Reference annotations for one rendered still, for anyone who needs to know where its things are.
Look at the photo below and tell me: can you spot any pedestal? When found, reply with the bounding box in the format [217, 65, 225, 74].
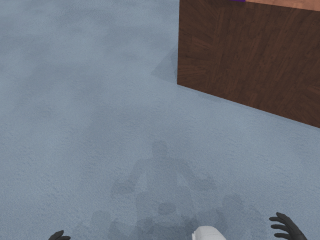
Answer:
[177, 0, 320, 128]

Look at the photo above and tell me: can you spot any right robot thigh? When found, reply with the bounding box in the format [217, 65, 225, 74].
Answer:
[191, 226, 226, 240]

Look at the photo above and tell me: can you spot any robot right hand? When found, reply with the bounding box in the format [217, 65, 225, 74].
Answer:
[269, 212, 307, 240]

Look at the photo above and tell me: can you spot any robot left hand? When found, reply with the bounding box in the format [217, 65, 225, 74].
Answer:
[48, 230, 71, 240]

